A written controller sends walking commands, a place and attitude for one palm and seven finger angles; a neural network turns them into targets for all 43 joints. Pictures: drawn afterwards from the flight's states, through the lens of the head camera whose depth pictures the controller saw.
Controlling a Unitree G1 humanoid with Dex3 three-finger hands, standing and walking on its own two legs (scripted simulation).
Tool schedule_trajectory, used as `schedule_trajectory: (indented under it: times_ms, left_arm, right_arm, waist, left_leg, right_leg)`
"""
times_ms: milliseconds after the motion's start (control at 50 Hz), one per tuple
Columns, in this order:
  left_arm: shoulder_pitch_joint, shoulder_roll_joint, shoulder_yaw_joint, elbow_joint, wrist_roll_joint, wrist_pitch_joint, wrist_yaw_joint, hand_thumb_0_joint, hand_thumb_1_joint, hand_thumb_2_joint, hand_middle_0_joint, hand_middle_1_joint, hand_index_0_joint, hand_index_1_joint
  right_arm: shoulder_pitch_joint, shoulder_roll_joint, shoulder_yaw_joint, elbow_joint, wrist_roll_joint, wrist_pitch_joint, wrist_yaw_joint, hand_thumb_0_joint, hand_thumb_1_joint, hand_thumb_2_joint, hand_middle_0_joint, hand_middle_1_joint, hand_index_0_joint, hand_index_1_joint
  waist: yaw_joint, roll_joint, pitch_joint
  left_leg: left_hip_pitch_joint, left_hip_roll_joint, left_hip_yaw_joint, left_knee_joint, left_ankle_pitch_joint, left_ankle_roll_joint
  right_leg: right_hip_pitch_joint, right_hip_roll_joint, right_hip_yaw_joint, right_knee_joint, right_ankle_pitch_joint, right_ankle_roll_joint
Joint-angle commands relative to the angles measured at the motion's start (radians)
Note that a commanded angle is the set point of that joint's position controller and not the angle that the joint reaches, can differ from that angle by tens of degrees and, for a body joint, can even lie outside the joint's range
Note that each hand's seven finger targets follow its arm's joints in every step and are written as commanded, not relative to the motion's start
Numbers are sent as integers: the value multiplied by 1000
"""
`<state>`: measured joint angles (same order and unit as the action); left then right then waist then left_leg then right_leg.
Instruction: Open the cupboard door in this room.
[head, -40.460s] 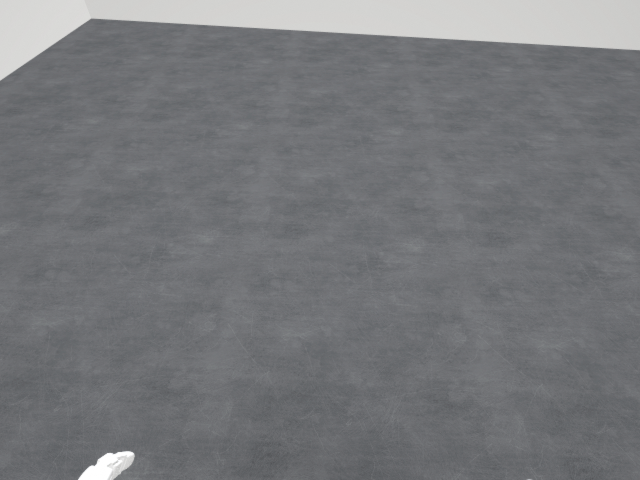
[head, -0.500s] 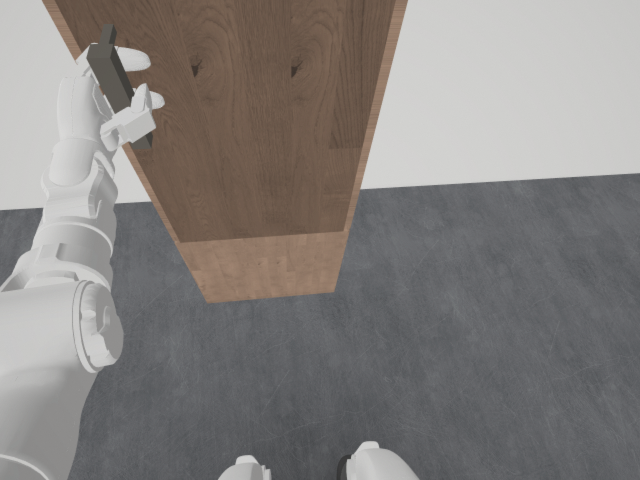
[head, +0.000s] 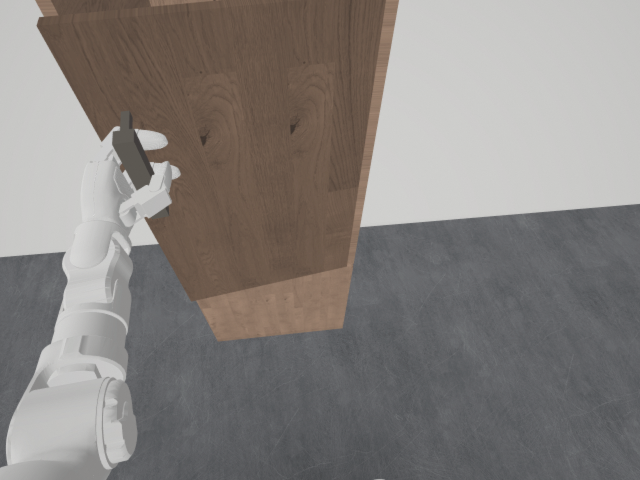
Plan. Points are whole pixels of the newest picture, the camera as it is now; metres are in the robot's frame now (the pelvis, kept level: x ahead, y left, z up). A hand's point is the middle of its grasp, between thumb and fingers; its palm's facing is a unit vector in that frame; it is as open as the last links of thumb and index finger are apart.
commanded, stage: pull the door open along its arc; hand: left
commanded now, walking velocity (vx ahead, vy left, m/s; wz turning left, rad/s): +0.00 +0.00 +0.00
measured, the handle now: (143, 166) +0.49 +0.21 +0.11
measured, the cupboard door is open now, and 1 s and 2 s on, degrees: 8 28 44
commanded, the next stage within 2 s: open thumb and fingers to let go in 1.32 s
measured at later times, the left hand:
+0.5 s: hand (162, 192) +0.45 +0.18 +0.11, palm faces +0.07 -1.00 +0.00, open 5.8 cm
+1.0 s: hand (206, 248) +0.36 +0.12 +0.11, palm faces +0.47 -0.88 +0.04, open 5.8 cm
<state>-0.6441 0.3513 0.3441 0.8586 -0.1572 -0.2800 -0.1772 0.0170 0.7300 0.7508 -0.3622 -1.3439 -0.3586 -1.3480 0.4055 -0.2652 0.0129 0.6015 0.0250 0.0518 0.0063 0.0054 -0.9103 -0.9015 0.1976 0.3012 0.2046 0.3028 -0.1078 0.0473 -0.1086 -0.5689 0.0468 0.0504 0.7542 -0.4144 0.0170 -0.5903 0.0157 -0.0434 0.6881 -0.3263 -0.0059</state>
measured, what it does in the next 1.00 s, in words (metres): stands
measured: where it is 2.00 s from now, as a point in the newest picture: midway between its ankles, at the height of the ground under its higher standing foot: outside the picture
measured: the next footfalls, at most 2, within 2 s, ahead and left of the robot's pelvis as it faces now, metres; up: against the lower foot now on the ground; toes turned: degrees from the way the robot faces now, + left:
none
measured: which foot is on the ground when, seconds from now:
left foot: down 0.00-1.00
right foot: down 0.00-1.00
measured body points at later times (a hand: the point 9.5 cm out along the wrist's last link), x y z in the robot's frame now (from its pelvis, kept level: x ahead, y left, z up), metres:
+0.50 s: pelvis -0.03 -0.01 -0.01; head +0.04 +0.00 +0.44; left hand +0.44 +0.23 +0.11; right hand +0.01 -0.27 -0.13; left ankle -0.03 +0.10 -0.71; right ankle +0.00 -0.12 -0.71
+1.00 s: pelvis -0.01 +0.00 +0.01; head +0.01 -0.02 +0.46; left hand +0.33 +0.16 +0.11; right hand +0.14 -0.23 -0.10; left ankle -0.03 +0.10 -0.71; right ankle +0.00 -0.12 -0.71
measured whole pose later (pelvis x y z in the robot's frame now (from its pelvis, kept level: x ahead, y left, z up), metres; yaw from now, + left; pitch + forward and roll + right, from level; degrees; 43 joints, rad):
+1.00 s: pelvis -0.01 +0.00 +0.01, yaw +2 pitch +7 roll -1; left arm -0.25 -0.08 0.02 0.26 0.01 -0.06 0.54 0.02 0.72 0.75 -0.32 -1.35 -0.38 -1.35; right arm 0.25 -0.21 -0.01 0.61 -0.04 0.01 0.03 0.01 -0.91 -0.90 0.20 0.30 0.20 0.30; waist -0.01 0.05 -0.10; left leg -0.44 0.02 0.03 0.69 -0.38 0.01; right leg -0.47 -0.01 -0.06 0.67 -0.33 -0.01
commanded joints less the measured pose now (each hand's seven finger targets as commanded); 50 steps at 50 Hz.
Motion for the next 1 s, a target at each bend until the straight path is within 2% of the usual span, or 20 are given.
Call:
schedule_trajectory:
  times_ms: [0,60,100,120,240,320,380,520,560,580,600,640,660,700,760,800,820,880,920,980]
  left_arm:
    - [-551,254,1,-189,9,-51,22,0,900,900,-400,-1350,-400,-1350]
    - [-559,224,-17,-135,25,-62,33,0,900,900,-400,-1350,-400,-1350]
    - [-580,224,-20,-118,25,-79,31,0,900,900,-400,-1350,-400,-1350]
    - [-594,227,-21,-107,26,-88,31,0,900,900,-400,-1350,-400,-1350]
    - [-638,245,-16,-35,27,-122,11,0,900,900,-400,-1350,-400,-1350]
    - [-656,262,-6,-3,22,-131,3,0,900,900,-400,-1350,-400,-1350]
    - [-679,265,-11,-5,24,-136,-1,0,900,900,-400,-1350,-400,-1350]
    - [-511,233,-2,-69,-4,-133,-13,0,900,900,-400,-1350,-400,-1350]
    - [-436,210,-11,-90,-13,-118,-14,0,900,900,-400,-1350,-400,-1350]
    - [-456,190,147,-171,-88,-105,152,0,900,900,-400,-1350,-400,-1350]
    - [-392,100,66,-195,-61,-88,235,0,900,900,-400,-1350,-400,-1350]
    - [-265,22,54,-232,-42,-72,340,0,900,900,-400,-1350,-400,-1350]
    - [-238,23,66,-302,-21,-68,398,0,900,900,-400,-1350,-400,-1350]
    - [-166,-76,5,-443,29,-49,506,0,900,900,-400,-1350,-400,-1350]
    - [-45,-180,-111,-577,135,15,633,0,900,900,-400,-1350,-400,-1350]
    - [-45,-240,-195,-662,172,63,670,0,900,900,-400,-1350,-400,-1350]
    - [-16,-273,-227,-696,174,82,679,0,900,900,-400,-1350,-400,-1350]
    - [36,-382,-329,-797,162,135,694,0,900,900,-400,-1350,-400,-1350]
    - [55,-421,-389,-865,178,153,705,0,900,900,-400,-1350,-400,-1350]
    - [124,-495,-468,-921,207,182,724,0,900,900,-400,-1350,-400,-1350]
  right_arm:
    - [61,-152,-63,-57,-1,-32,-27,0,-900,-900,200,300,200,300]
    - [47,-142,-55,-49,-6,-44,-31,0,-900,-900,200,300,200,300]
    - [40,-143,-54,-45,-9,-52,-32,0,-900,-900,200,300,200,300]
    - [48,-147,-54,-44,-10,-54,-33,0,-900,-900,200,300,200,300]
    - [28,-150,-49,-43,-8,-66,-38,0,-900,-900,200,300,200,300]
    - [40,-156,-47,-39,-8,-69,-42,0,-900,-900,200,300,200,300]
    - [40,-156,-48,-35,-5,-73,-43,0,-900,-900,200,300,200,300]
    - [44,-155,-53,-60,-6,-76,-36,0,-900,-900,200,300,200,300]
    - [30,-152,-55,-71,0,-75,-32,0,-900,-900,200,300,200,300]
    - [-8,-123,-56,-77,-8,-84,-29,0,-900,-900,200,300,200,300]
    - [-20,-122,-56,-85,-15,-94,-16,0,-900,-900,200,300,200,300]
    - [-27,-121,-62,-83,-21,-109,3,0,-900,-900,200,300,200,300]
    - [-28,-122,-68,-81,-31,-112,11,0,-900,-900,200,300,200,300]
    - [-47,-101,-71,-87,-43,-122,31,0,-900,-900,200,300,200,300]
    - [-77,-91,-77,-91,-60,-126,52,0,-900,-900,200,300,200,300]
    - [-93,-90,-83,-95,-63,-115,51,0,-900,-900,200,300,200,300]
    - [-102,-88,-86,-101,-64,-111,46,0,-900,-900,200,300,200,300]
    - [-161,-73,-81,-121,-58,-95,27,0,-900,-900,200,300,200,300]
    - [-193,-66,-73,-130,-60,-88,15,0,-900,-900,200,300,200,300]
    - [-237,-41,-60,-140,-65,-80,7,0,-900,-900,200,300,200,300]
  waist:
    - [-25,-21,-292]
    - [-13,39,-302]
    - [-13,28,-338]
    - [-21,-8,-357]
    - [-18,10,-361]
    - [-21,-22,-360]
    - [-23,12,-354]
    - [20,4,-405]
    - [31,-1,-373]
    - [117,-36,-353]
    - [88,-23,-339]
    - [93,-67,-298]
    - [101,-45,-338]
    - [114,29,-379]
    - [112,16,-368]
    - [85,-23,-346]
    - [80,-78,-339]
    - [74,-130,-298]
    - [73,-134,-271]
    - [88,-71,-225]
  left_leg:
    - [151,-35,-45,-61,415,15]
    - [165,-45,-46,-58,387,11]
    - [175,-46,-52,-51,385,8]
    - [177,-45,-55,-44,389,11]
    - [144,-51,-58,-40,330,10]
    - [121,-50,-63,-39,316,11]
    - [124,-50,-65,-46,295,9]
    - [142,-48,-57,-55,341,8]
    - [133,-46,-47,-64,335,8]
    - [71,-54,-47,-74,315,2]
    - [79,-53,-41,-85,291,-5]
    - [72,-46,-46,-97,292,-9]
    - [93,-45,-39,-92,338,-10]
    - [138,-43,-28,-85,426,-16]
    - [168,-29,-27,-97,484,-19]
    - [186,-22,-28,-108,472,-18]
    - [196,-19,-31,-113,466,-15]
    - [218,-18,-30,-132,417,-14]
    - [240,-19,-34,-140,402,-12]
    - [268,-25,-38,-149,401,-14]
  right_leg:
    - [202,23,5,-33,432,-7]
    - [183,15,10,-27,394,-13]
    - [182,13,12,-20,386,-13]
    - [188,15,13,-15,389,-13]
    - [178,10,21,-7,350,-12]
    - [183,13,21,-5,339,-13]
    - [164,12,22,-10,313,-11]
    - [218,19,14,-8,342,-18]
    - [223,20,13,-18,345,-18]
    - [236,24,-5,-38,299,-11]
    - [229,25,-8,-41,269,-8]
    - [215,25,-26,-42,248,-11]
    - [234,23,-24,-30,282,-11]
    - [247,18,-26,-17,335,-16]
    - [257,14,-35,-19,358,-19]
    - [267,11,-32,-34,358,-20]
    - [285,13,-32,-45,361,-18]
    - [312,5,-25,-68,345,-15]
    - [317,-2,-22,-80,326,-16]
    - [310,-9,-29,-82,312,-23]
